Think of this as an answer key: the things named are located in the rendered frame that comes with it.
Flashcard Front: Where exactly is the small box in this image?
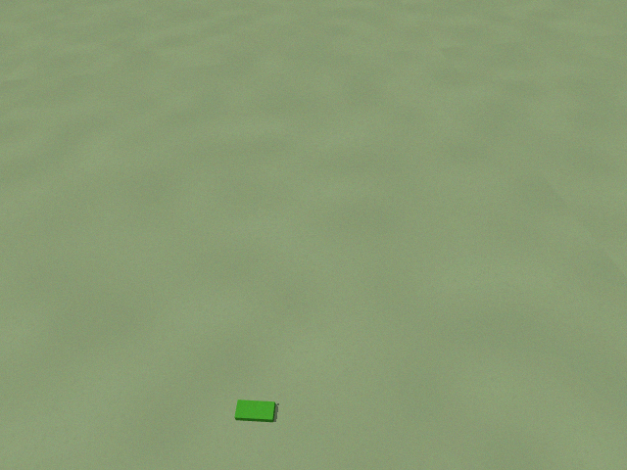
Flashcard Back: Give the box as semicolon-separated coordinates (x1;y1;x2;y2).
234;399;275;422

